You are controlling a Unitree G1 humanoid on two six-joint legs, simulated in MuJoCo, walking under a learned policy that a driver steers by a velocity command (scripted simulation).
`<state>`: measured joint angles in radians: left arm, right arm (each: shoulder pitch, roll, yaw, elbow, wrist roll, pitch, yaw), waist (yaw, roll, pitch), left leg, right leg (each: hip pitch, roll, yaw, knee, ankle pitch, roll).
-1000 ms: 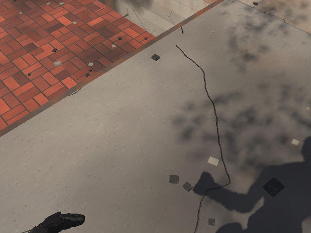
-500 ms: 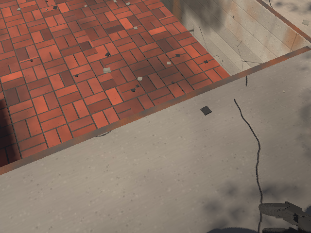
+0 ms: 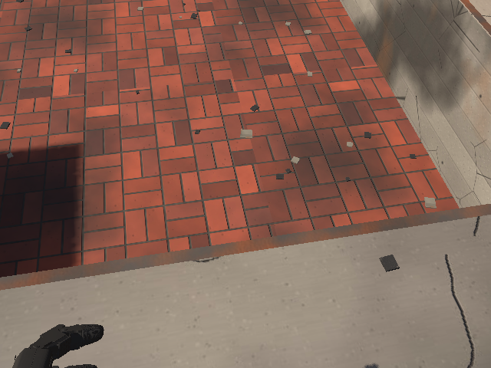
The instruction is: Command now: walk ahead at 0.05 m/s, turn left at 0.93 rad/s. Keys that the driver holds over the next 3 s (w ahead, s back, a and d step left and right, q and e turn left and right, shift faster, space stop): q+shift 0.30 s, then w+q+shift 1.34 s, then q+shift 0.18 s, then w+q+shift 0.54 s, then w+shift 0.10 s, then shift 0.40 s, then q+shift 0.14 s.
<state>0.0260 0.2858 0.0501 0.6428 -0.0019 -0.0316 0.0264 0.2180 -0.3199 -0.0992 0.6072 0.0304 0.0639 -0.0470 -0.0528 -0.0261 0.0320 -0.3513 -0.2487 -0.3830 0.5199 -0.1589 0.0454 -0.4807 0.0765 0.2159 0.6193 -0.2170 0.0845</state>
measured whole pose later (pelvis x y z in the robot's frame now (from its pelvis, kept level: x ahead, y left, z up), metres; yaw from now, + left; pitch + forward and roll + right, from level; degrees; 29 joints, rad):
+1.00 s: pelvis +0.26 +0.20 -0.02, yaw +58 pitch +1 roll -1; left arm 0.15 0.32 0.05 0.63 0.05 -0.02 0.00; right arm 0.33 -0.35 -0.08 0.76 -0.01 -0.04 0.00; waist -0.04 0.03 0.03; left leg -0.27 -0.07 -0.15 1.25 -0.36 0.10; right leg -0.44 -0.02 -0.08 0.70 -0.28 -0.01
